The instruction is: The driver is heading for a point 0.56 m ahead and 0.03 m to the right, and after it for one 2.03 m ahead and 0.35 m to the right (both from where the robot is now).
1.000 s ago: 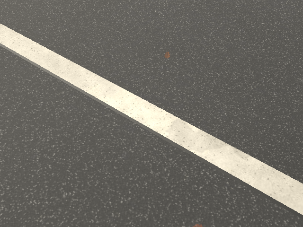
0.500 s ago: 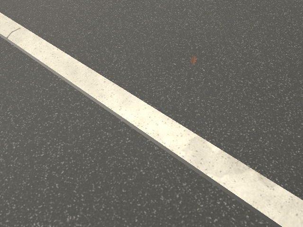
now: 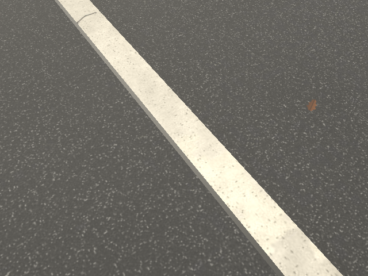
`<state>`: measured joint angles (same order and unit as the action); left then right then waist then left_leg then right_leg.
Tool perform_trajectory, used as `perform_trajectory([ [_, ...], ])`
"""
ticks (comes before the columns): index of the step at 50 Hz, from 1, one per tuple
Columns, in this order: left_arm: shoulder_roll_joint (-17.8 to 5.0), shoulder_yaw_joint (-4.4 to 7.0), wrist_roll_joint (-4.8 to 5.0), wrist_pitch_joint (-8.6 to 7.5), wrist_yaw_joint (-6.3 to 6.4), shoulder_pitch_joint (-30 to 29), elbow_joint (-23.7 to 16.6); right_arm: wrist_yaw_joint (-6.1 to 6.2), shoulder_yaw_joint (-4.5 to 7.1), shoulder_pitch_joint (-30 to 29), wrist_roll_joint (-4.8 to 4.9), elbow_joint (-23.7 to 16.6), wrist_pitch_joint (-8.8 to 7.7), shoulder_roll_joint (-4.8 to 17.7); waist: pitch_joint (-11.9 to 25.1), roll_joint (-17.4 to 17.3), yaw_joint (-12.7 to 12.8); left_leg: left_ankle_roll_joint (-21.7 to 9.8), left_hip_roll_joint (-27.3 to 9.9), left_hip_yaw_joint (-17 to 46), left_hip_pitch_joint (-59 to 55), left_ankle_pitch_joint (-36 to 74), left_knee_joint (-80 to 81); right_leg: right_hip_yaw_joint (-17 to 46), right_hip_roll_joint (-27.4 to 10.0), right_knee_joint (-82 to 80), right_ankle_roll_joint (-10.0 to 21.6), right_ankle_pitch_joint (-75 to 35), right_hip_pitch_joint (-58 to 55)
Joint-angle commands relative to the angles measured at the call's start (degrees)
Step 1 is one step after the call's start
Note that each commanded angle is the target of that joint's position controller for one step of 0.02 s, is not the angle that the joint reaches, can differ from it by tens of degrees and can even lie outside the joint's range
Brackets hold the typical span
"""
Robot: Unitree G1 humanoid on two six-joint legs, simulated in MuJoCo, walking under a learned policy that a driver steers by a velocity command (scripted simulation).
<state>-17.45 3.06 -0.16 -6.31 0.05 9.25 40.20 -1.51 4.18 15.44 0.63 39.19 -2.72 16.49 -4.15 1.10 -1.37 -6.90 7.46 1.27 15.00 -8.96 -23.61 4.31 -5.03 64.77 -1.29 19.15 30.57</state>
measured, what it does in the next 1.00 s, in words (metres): walks ahead: right foot, then left foot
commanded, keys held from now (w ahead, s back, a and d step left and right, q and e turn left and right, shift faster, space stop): w+q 0.24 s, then w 0.34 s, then w+e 0.42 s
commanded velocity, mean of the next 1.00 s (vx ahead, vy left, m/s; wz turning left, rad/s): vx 0.50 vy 0.00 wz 0.14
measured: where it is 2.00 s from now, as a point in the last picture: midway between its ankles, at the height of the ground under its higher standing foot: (202, 123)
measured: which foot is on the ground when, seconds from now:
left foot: down 0.00-0.30, up 0.32-0.74, down 0.76-1.00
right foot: up 0.00-0.26, down 0.28-0.76, up 0.78-1.00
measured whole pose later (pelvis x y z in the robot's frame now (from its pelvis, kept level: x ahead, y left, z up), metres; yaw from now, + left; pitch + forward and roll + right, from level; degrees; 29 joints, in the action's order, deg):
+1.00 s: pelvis +0.52 +0.06 +0.01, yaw +5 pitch +1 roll +1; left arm -18.5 4.2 1.6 -1.4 -0.2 14.3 43.1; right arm -0.9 3.5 16.3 -0.7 44.2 -5.6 14.9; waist -1.4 3.1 -1.5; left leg -2.0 0.8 -6.9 7.9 -11.2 -18.5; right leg 3.5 -4.8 61.2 -0.9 13.1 35.5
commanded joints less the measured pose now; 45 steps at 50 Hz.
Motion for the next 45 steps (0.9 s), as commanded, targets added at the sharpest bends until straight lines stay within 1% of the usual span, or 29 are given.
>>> perform_trajectory([
  [1,-4.67,1.18,-0.94,0.64,0.29,2.09,-3.14,1.23,2.15,-2.38,0.05,-4.29,-1.38,8.46,4.33,-1.61,2.29,-11.24,-15.07,16.06,-1.62,15.63,11.35,-0.84,-1.11,-7.42,-2.80,-5.48,3.85],
  [5,-2.35,-0.03,-0.59,0.42,-0.19,-7.47,-5.40,2.23,2.40,0.56,0.63,-2.91,-0.44,9.51,3.38,-4.46,-1.62,-6.77,-10.59,12.03,2.23,8.53,9.45,-2.12,2.67,-26.24,-3.75,-22.08,-1.19],
  [8,-3.60,0.33,0.52,-0.15,-0.86,-11.37,-6.69,2.32,2.50,3.69,0.98,-1.62,0.07,9.80,3.81,-5.81,-3.28,-5.67,-12.09,15.96,-0.36,3.97,6.82,-1.07,4.64,-32.30,-3.25,-24.10,-3.60],
  [11,-6.02,1.52,0.83,-0.87,-1.51,-10.47,-6.86,2.61,2.40,4.07,1.05,-1.34,0.51,9.04,4.48,-7.70,-1.84,-4.46,-14.53,21.94,-6.12,2.01,1.38,0.82,4.90,-35.89,-1.01,-17.98,-5.00],
  [12,-6.59,1.98,0.96,-1.13,-1.51,-8.19,-6.41,2.64,2.46,3.35,0.94,-1.54,0.66,8.95,4.76,-8.75,-0.37,-3.82,-14.76,23.13,-6.52,2.85,-0.56,0.48,4.94,-36.68,0.12,-15.57,-7.64],
  [13,-7.26,2.64,0.80,-1.40,-1.35,-3.11,-5.00,2.60,2.01,2.51,0.70,-1.73,0.71,7.63,6.51,-8.90,2.43,-2.53,-13.45,21.93,-6.25,5.39,-4.32,-0.90,4.96,-38.92,1.70,-16.27,-13.70],
  [14,-9.16,3.40,-0.18,-1.74,-1.04,3.50,-4.10,2.36,0.80,3.13,0.21,-2.00,0.47,4.22,12.36,-6.57,5.30,-0.52,-10.48,18.59,-3.34,4.70,-15.15,2.87,-0.02,-38.34,4.73,-15.44,-25.32],
  [15,-13.55,4.32,-1.51,-1.64,-0.74,10.43,-3.24,2.41,-0.48,9.47,0.41,-2.75,0.15,0.33,21.13,5.58,4.54,3.70,-3.39,11.44,11.65,-10.49,-33.96,22.54,-12.52,-39.88,12.12,-8.63,-45.01],
  [16,-13.30,4.70,-0.32,-0.95,-1.61,14.17,-0.55,2.48,-0.64,13.48,1.90,-2.47,-0.21,2.33,22.55,18.01,3.98,5.48,-2.42,9.00,25.25,-25.37,-46.66,44.00,-18.94,-47.12,17.67,8.81,-50.00],
  [17,-8.16,3.34,0.64,-0.73,-1.65,11.31,-1.53,2.51,0.52,9.50,2.20,-1.66,-0.12,7.43,14.41,9.70,5.35,5.88,-5.36,10.72,29.76,-20.93,-51.62,40.25,-16.82,-49.21,15.83,16.80,-44.36],
  [18,-5.97,2.59,0.43,-0.18,-1.43,8.38,-1.84,2.49,0.81,3.59,1.40,-2.65,-0.01,8.62,8.70,5.07,5.63,5.97,-7.22,8.55,29.84,-16.39,-52.03,31.06,-14.31,-49.18,13.73,12.19,-37.53],
  [19,-5.06,2.08,-0.08,0.15,-1.36,6.15,-1.83,2.44,0.71,0.15,0.46,-3.63,-0.20,7.88,5.28,2.63,4.81,5.89,-8.60,7.48,28.66,-13.30,-49.58,24.74,-11.76,-50.05,13.13,5.09,-31.16],
  [20,-3.94,1.61,-0.41,0.19,-1.25,4.94,-1.49,2.18,0.78,-1.16,0.08,-4.03,-0.38,6.99,3.49,2.90,3.60,5.77,-10.34,7.29,26.92,-10.89,-46.30,20.15,-9.66,-51.14,12.82,-0.94,-27.25],
  [21,-3.42,1.34,-0.59,0.10,-1.15,4.48,-1.21,1.87,0.60,-0.53,0.26,-3.94,-0.42,5.87,3.40,4.28,2.44,5.74,-11.42,6.55,24.23,-9.54,-43.84,16.87,-8.10,-52.24,12.48,-4.89,-24.76],
  [23,-3.57,1.38,0.07,-0.23,-1.13,5.18,-0.09,1.57,0.02,0.24,0.27,-3.38,-0.36,3.87,4.03,5.07,1.75,6.29,-12.28,4.36,22.51,-8.83,-39.37,12.86,-7.15,-53.85,13.54,-10.80,-23.39],
  [25,-5.57,1.89,0.51,-0.27,-1.00,6.11,0.83,1.49,-0.72,-3.06,-0.17,-4.44,-0.47,2.65,3.14,4.07,2.41,7.03,-13.14,3.00,23.54,-6.08,-32.62,10.06,-7.50,-55.62,14.65,-14.78,-23.17],
  [28,-7.51,2.26,0.90,0.31,-0.83,7.25,1.94,0.99,-1.63,-8.22,-0.21,-5.30,-1.15,1.37,2.71,3.20,4.19,7.42,-13.11,1.43,21.07,2.39,-20.81,5.24,-6.48,-56.51,13.92,-17.99,-23.16],
  [31,-8.47,2.28,1.65,1.03,-0.86,10.58,3.62,0.44,-1.74,-13.65,0.21,-6.42,-1.78,1.62,1.73,2.95,6.16,7.92,-11.17,-0.07,16.39,7.69,-12.43,3.71,-5.97,-55.76,13.07,-19.30,-22.57],
  [34,-9.34,2.47,2.11,1.94,-0.66,12.66,4.82,-0.20,-1.19,-16.09,0.60,-7.52,-2.50,3.15,1.22,3.54,5.75,7.04,-9.90,0.65,13.77,6.79,-7.38,6.22,-7.83,-53.26,12.05,-19.40,-25.31],
  [36,-10.16,2.73,2.23,2.60,-0.36,12.14,5.08,-0.30,-0.34,-13.02,0.60,-6.81,-2.96,4.86,2.48,3.98,2.84,5.70,-9.06,0.34,7.37,5.31,-3.93,7.16,-8.30,-49.61,10.57,-21.48,-25.88],
  [37,-9.57,2.47,2.13,2.74,-0.26,11.84,5.07,0.02,0.63,-8.10,0.37,-5.28,-3.03,6.48,5.28,3.40,0.01,4.45,-8.24,-0.50,-0.86,5.01,-1.94,5.74,-6.32,-44.21,9.21,-26.48,-24.48],
  [38,-7.24,1.61,1.52,2.61,-0.30,11.65,4.64,0.64,1.87,-0.57,-0.29,-3.68,-3.04,9.20,10.83,2.11,-3.70,2.44,-11.53,1.86,-13.31,5.48,-2.68,3.24,-2.95,-33.39,7.13,-25.51,-19.51],
  [39,-2.14,-0.02,0.08,2.26,-0.16,12.04,2.40,1.37,2.92,8.20,-1.66,-2.97,-2.66,13.73,20.04,-7.35,-6.37,-1.73,-24.80,16.75,-30.77,3.49,-3.51,-0.99,2.90,-13.85,3.76,-8.32,-5.32],
  [40,-0.61,-0.59,1.66,1.53,0.08,17.51,1.68,0.89,2.99,9.54,-1.72,-2.15,-2.12,14.64,24.67,-20.14,-4.06,-7.75,-32.61,36.91,-36.21,-8.28,3.50,0.43,7.05,-0.64,2.31,15.71,7.90],
  [41,-6.28,0.97,2.79,1.67,0.18,14.77,2.25,0.68,1.67,7.40,-0.91,-2.03,-2.09,9.42,17.58,-12.98,-4.70,-6.42,-30.31,33.93,-30.81,-14.56,5.61,3.36,4.01,5.33,2.06,13.00,12.68],
  [42,-7.29,1.46,2.92,1.82,0.03,11.15,1.40,0.64,0.88,4.33,-0.36,-1.89,-2.17,7.08,11.12,-10.82,-3.90,-4.80,-28.23,25.37,-24.45,-12.56,6.69,2.42,2.07,5.45,2.32,7.93,14.07],
  [43,-6.48,1.48,2.38,2.10,0.14,9.68,1.40,0.47,0.42,0.77,-0.63,-1.83,-2.32,5.65,8.38,-7.90,-2.15,-3.86,-25.76,20.14,-18.75,-8.17,8.36,1.65,0.27,4.05,2.06,3.58,12.20],
  [44,-5.83,1.71,1.94,2.61,0.04,9.17,1.32,0.32,0.09,-1.57,-0.90,-1.61,-2.61,4.17,5.93,-8.13,-0.77,-3.58,-23.96,15.65,-14.36,-3.31,10.20,1.79,-1.02,2.03,1.75,0.46,10.47],
  [45,-4.72,1.68,2.04,3.27,-0.15,9.99,1.50,0.33,0.07,-3.07,-1.25,-1.27,-3.00,3.71,5.07,-8.70,0.62,-3.28,-22.89,11.87,-10.96,0.12,11.92,1.83,-1.87,1.21,1.42,-1.80,7.65],
])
